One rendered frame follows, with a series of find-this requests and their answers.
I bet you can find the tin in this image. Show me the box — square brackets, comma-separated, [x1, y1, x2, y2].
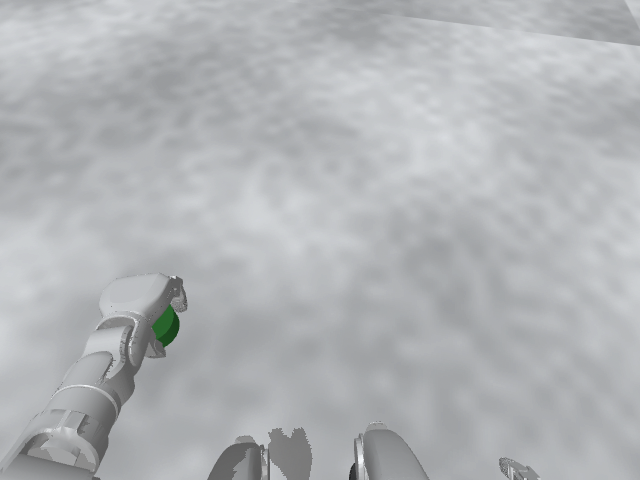
[152, 305, 180, 347]

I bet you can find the left robot hand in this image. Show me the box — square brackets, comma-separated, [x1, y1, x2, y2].
[99, 273, 187, 358]

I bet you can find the right robot hand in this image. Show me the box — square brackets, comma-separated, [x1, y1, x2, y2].
[499, 457, 541, 480]

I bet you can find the left robot arm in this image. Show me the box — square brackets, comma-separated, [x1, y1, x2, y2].
[0, 311, 152, 480]

